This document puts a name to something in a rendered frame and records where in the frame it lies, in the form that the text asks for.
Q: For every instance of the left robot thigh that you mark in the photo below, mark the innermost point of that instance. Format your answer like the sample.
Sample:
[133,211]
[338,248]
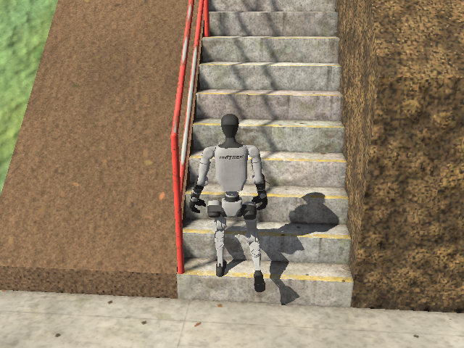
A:
[214,210]

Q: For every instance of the robot right upper arm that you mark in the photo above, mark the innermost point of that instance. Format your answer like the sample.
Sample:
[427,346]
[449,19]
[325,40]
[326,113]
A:
[254,152]

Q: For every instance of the robot left upper arm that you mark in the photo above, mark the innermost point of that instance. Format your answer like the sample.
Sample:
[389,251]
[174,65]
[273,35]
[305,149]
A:
[204,165]

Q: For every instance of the left robot foot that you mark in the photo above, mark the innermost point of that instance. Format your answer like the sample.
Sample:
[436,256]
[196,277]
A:
[220,270]

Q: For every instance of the robot right hand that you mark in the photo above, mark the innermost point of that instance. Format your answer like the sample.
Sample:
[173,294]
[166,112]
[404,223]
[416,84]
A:
[264,201]

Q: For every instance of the left robot forearm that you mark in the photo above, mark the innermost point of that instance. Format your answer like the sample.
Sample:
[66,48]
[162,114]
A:
[196,191]

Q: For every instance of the right robot forearm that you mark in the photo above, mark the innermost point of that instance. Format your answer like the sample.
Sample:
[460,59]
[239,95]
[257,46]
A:
[261,189]

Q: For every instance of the robot left hand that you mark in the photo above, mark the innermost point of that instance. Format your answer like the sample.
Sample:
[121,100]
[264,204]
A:
[199,203]

